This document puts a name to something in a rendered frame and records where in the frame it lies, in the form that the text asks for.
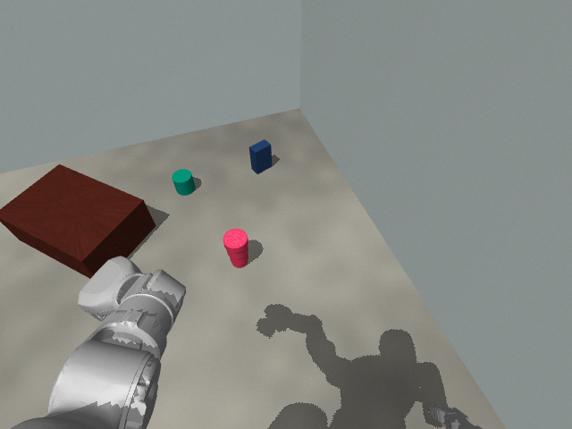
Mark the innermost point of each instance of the right robot hand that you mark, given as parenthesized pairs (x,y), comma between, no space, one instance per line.
(450,418)

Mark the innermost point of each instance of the left robot hand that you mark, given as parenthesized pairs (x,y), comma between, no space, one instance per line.
(96,297)

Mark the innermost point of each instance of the left robot arm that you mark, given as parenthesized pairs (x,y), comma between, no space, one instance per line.
(110,380)

